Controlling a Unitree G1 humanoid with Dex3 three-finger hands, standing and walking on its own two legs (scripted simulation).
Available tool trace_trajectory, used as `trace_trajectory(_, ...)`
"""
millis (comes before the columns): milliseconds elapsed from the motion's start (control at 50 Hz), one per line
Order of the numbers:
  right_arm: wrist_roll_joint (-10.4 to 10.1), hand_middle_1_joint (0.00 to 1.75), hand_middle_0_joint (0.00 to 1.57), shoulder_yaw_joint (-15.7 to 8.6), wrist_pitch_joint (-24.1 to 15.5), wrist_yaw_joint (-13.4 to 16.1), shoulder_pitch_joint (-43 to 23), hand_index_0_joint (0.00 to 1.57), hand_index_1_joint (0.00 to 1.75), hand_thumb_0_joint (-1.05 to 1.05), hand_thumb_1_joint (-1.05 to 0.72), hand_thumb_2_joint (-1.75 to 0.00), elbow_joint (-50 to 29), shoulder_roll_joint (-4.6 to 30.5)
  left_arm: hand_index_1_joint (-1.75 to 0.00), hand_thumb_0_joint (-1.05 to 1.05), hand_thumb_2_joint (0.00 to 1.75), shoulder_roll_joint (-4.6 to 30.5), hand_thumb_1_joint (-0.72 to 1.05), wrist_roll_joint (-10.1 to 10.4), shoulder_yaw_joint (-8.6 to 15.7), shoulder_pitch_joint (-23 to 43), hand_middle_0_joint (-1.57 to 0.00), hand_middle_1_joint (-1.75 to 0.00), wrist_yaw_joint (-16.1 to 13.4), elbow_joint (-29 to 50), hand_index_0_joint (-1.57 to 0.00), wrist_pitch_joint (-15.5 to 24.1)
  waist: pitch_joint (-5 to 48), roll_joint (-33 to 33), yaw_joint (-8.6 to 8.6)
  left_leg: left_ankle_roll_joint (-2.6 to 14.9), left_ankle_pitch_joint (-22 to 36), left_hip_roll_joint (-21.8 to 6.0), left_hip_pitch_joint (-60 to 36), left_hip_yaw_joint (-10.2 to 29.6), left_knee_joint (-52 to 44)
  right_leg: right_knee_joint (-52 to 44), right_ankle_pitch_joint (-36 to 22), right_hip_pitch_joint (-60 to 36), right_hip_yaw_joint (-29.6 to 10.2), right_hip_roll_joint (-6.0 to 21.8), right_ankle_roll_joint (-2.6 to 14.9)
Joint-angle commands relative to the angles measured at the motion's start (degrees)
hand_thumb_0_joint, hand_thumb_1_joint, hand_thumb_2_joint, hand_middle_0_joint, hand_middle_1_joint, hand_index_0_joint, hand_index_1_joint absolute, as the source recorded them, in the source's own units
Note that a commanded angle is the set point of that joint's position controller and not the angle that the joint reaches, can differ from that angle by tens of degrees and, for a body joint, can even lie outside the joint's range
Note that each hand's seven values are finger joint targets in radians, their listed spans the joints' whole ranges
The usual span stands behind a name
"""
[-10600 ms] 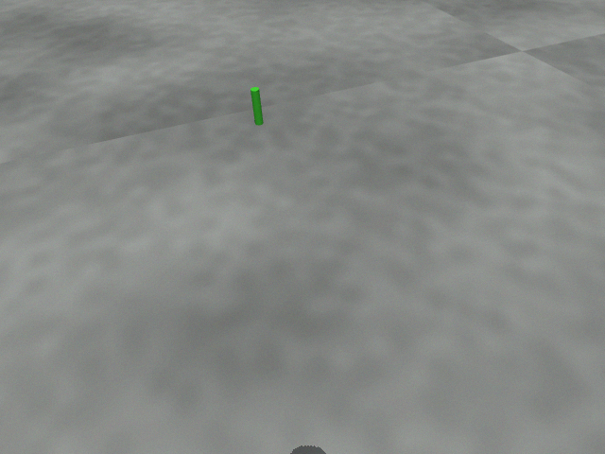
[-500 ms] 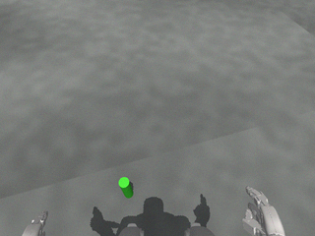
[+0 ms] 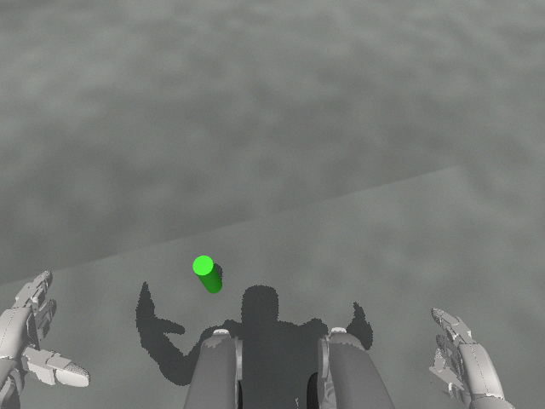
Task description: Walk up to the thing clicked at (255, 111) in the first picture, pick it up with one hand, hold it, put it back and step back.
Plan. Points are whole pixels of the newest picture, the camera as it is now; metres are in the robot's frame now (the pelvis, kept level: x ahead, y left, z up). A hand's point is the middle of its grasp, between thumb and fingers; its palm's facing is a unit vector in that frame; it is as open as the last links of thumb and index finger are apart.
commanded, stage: go down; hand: left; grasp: from the side
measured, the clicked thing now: (209, 276) +0.42 +0.18 -0.49
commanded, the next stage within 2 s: approach in 1.68 s
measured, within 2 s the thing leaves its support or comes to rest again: neither
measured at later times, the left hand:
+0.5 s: hand (74, 290) +0.32 +0.35 -0.14, palm faces +0.10 -0.98 -0.17, open 17.5 cm
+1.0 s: hand (77, 279) +0.34 +0.37 -0.18, palm faces +0.09 -0.99 -0.13, open 17.5 cm
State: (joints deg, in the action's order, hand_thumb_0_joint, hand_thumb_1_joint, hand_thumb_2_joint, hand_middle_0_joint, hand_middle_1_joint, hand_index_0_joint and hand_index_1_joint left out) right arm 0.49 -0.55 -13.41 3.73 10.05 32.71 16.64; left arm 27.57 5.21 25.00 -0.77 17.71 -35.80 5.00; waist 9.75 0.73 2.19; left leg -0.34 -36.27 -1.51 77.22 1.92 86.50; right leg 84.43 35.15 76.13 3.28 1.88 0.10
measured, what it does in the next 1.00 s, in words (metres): lowers itself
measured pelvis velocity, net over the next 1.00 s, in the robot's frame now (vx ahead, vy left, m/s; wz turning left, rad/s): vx -0.05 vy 0.00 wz -0.05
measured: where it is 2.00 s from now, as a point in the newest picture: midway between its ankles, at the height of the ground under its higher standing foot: outside the picture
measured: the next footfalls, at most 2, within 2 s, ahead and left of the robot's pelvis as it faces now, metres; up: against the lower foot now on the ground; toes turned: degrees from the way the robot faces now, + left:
none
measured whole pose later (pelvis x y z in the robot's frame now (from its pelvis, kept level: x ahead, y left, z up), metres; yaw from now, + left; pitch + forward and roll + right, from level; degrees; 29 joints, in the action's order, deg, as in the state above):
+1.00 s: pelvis -0.05 +0.00 -0.17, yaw -3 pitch +33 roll -5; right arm 2.0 4.0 -10.7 2.3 7.3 37.7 20.1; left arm 45.7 7.6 41.7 30.1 37.1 -58.9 19.2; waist 8.0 0.9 4.6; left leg -0.4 -39.1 -1.5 113.3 4.8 118.9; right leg 115.0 37.2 111.1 4.7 1.9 0.6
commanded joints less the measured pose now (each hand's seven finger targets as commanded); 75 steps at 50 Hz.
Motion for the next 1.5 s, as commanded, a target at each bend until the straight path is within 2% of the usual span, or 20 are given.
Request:
trace_trajectory(0,-0.37,0.3,0.2,-4.05,-2.01,0.54,3.01,0.2,0.3,0.0,-0.9,-0.9,-4.45,10.58,-0.07,0.0,0.05,19.68,-0.58,1.45,8.15,6.82,-0.07,-0.07,4.0,5.15,-0.06,7.16,25.68,-9.25,-2.57,0.77,14.76,0.82,-13.13,1.24,-7.62,-5.77,-11.02,-8.44,-3.56,-1.01,1.85)
trace_trajectory(100,-0.63,0.3,0.2,-3.71,-0.61,0.05,2.58,0.2,0.3,0.0,-0.89,-0.9,-4.0,11.87,-0.08,0.0,0.04,25.23,-0.61,2.16,14.23,9.29,-0.08,-0.07,5.17,1.22,-0.07,8.87,29.68,-7.56,-4.13,1.19,17.21,0.86,-10.67,2.08,-5.0,-1.58,-12.78,-6.15,-2.15,-1.49,2.18)
trace_trajectory(120,-0.63,0.3,0.2,-3.67,-0.41,-0.04,2.13,0.2,0.3,0.0,-0.89,-0.9,-3.79,11.74,-0.08,0.0,0.04,23.49,-0.61,2.4,12.95,10.53,-0.08,-0.07,5.84,0.21,-0.07,9.07,28.81,-7.48,-3.38,1.31,16.77,0.87,-10.14,2.12,-4.11,-1.13,-12.41,-4.7,-2.0,-1.56,2.17)
trace_trajectory(200,-0.44,0.3,0.2,-3.2,-0.08,-0.17,2.4,0.2,0.3,0.0,-0.89,-0.9,-2.41,11.63,-0.09,0.0,0.06,23.15,-0.61,3.44,13.18,16.96,-0.07,-0.08,8.08,-3.6,-0.07,11.21,28.25,-6.34,-1.17,1.79,15.65,0.95,-4.66,1.58,0.08,1.28,-11.78,-1.48,-2.07,-1.59,2.09)
trace_trajectory(300,0.13,0.3,0.2,-2.77,-0.15,-0.18,3.27,0.2,0.3,0.0,-0.89,-0.9,-0.28,12.1,-0.07,0.0,0.03,26.63,-0.6,3.49,13.5,26.71,-0.07,-0.07,11.37,-7.51,-0.07,15.09,27.05,-5.77,0.52,2.13,9.82,0.66,1.54,1.3,4.39,3.24,-7.36,3.12,-2.93,-1.48,1.87)
trace_trajectory(380,0.32,0.3,0.2,-2.18,0.13,-0.38,4.29,0.2,0.3,0.0,-0.89,-0.9,1.08,13.5,-0.06,0.0,0.02,31.37,-0.56,3.08,15.07,30.88,-0.07,-0.06,13.29,-8.23,-0.07,17.1,29.38,-11.51,-0.61,1.13,5.85,0.14,-1.51,3.29,3.35,7.54,-4.26,9.56,-1.1,-1.79,2.42)
trace_trajectory(400,0.39,0.3,0.2,-2.11,0.25,-0.28,3.99,0.2,0.3,0.0,-0.89,-0.9,0.41,13.93,-0.06,0.0,0.03,33.28,-0.56,2.95,16.55,31.16,-0.07,-0.06,13.46,-8.24,-0.07,17.33,30.72,-11.53,-0.97,1.04,6.26,0.1,-1.43,3.51,3.59,8.41,-4.53,9.61,-0.76,-1.8,2.42)
trace_trajectory(500,0.43,0.3,0.2,-1.36,0.75,-0.32,3.63,0.2,0.3,0.0,-0.91,-0.9,0.27,14.29,-0.06,0.0,0.04,35.54,-0.59,3.9,19.28,30.36,-0.07,-0.05,14.49,-10.86,-0.06,17.08,32.87,-11.05,-2.22,1.35,8.53,0.6,1.74,2.32,6.85,10.38,-5.89,9.5,-0.69,-1.76,2.53)
trace_trajectory(580,0.24,0.3,0.2,-1.05,1.06,-0.36,3.46,0.2,0.3,0.0,-0.91,-0.9,0.35,14.59,-0.06,0.0,0.05,36.25,-0.56,3.97,18.94,31.73,-0.07,-0.05,15.56,-11.73,-0.05,16.39,31.09,-10.72,-1.61,1.42,6.18,0.42,4.65,2.39,8.13,11.9,-4.39,11.6,-0.25,-1.86,2.48)
trace_trajectory(700,0.48,0.3,0.2,-0.65,0.88,-0.49,4.29,0.2,0.3,0.0,-0.91,-0.91,1.12,14.82,-0.05,0.0,0.04,37.7,-0.56,4.62,19.93,35.8,-0.06,-0.04,16.93,-12.45,-0.05,17.12,31.6,-8.55,0.09,2.07,8.96,0.68,9.38,1.46,13.32,14.33,-6.6,11.95,-0.14,-1.88,2.23)
trace_trajectory(780,0.7,0.3,0.2,-0.71,0.63,-0.52,4.03,0.2,0.3,0.0,-0.91,-0.9,1.44,15.35,-0.04,0.0,0.03,38.43,-0.55,4.42,19.47,37.97,-0.06,-0.04,18.09,-13.64,-0.05,17.79,29.27,-9.78,0.47,1.9,3.57,0.39,10.87,1.81,13.55,15.46,-2.74,15.39,0.0,-1.9,2.31)
trace_trajectory(880,0.82,0.3,0.2,-0.36,0.71,-0.63,4.61,0.2,0.3,0.0,-0.91,-0.91,1.66,16.02,-0.04,0.0,0.04,41.33,-0.56,4.42,20.01,41.58,-0.06,-0.03,18.98,-11.63,-0.05,17.78,31.89,-12.8,0.31,1.59,2.69,0.37,10.09,2.22,14.1,17.77,-2.41,17.02,0.82,-1.83,2.41)
trace_trajectory(960,0.95,0.3,0.2,-0.06,0.9,-0.56,5.05,0.2,0.3,0.0,-0.91,-0.91,1.79,16.32,-0.05,0.0,0.05,42.93,-0.56,4.77,21.82,40.97,-0.06,-0.04,19.24,-12.46,-0.04,17.29,34.71,-12.55,-0.31,1.54,6.39,0.57,9.79,1.83,15.93,19.23,-4.96,16.17,0.87,-1.79,2.48)
trace_trajectory(1000,0.99,0.3,0.2,-0.04,1.08,-0.49,5.31,0.2,0.3,0.0,-0.91,-0.91,2.0,16.37,-0.05,0.0,0.06,42.84,-0.56,4.52,21.15,41.79,-0.05,-0.04,19.52,-11.37,-0.04,16.95,35.2,-13.47,-0.25,1.52,8.53,0.64,9.05,1.74,16.62,19.75,-6.4,16.98,0.96,-1.71,2.59)
trace_trajectory(1020,0.81,0.3,0.2,0.07,1.11,-0.53,4.83,0.2,0.3,0.0,-0.91,-0.91,1.71,16.3,-0.05,0.0,0.06,42.36,-0.54,4.26,20.88,40.79,-0.05,-0.04,19.45,-13.54,-0.04,16.63,32.66,-12.71,0.08,1.52,6.7,0.64,10.57,2.27,16.13,20.14,-4.94,18.4,1.37,-1.74,2.64)
trace_trajectory(1100,0.85,0.3,0.2,-0.13,1.11,-0.61,4.32,0.2,0.3,0.0,-0.91,-0.91,1.27,16.68,-0.05,0.0,0.06,42.79,-0.54,4.34,21.54,41.38,-0.05,-0.04,19.64,-13.13,-0.04,16.51,32.03,-13.15,-0.04,1.62,5.91,0.59,11.48,2.07,17.12,20.93,-4.74,20.0,1.23,-1.81,2.63)
trace_trajectory(1160,0.88,0.3,0.2,0.17,1.29,-0.77,5.01,0.2,0.3,0.0,-0.91,-0.91,1.59,16.45,-0.05,0.0,0.06,42.47,-0.56,4.32,20.55,42.5,-0.05,-0.04,19.7,-13.4,-0.04,16.45,30.39,-12.05,0.75,1.77,4.55,0.56,13.49,2.16,17.52,20.95,-3.63,19.91,1.5,-1.79,2.46)
trace_trajectory(1360,0.9,0.3,0.2,0.35,1.45,-1.12,5.36,0.2,0.3,0.0,-0.91,-0.91,1.77,17.06,-0.06,0.0,0.07,42.94,-0.56,4.59,20.88,45.17,-0.05,-0.05,20.49,-14.69,-0.04,16.97,30.14,-12.18,1.26,1.83,2.19,0.58,14.07,2.75,18.87,22.82,-2.18,23.41,1.79,-1.63,2.4)
trace_trajectory(1380,0.93,0.3,0.2,0.36,1.42,-1.08,4.4,0.2,0.3,0.0,-0.9,-0.9,0.94,17.3,-0.05,0.0,0.07,44.79,-0.54,4.44,21.59,46.28,-0.05,-0.05,20.41,-13.23,-0.04,17.23,30.39,-13.16,0.9,1.89,1.2,0.59,14.28,2.65,18.77,23.03,-1.51,23.73,1.73,-1.61,2.36)
trace_trajectory(1480,1.02,0.3,0.2,0.82,1.7,-1.15,5.1,0.2,0.3,0.0,-0.91,-0.91,1.4,17.24,-0.06,0.0,0.07,46.45,-0.55,4.26,22.34,45.84,-0.05,-0.05,20.48,-14.54,-0.04,17.09,31.77,-13.35,0.76,1.86,3.16,0.86,14.9,1.96,20.23,23.83,-2.48,22.69,1.67,-1.54,2.42)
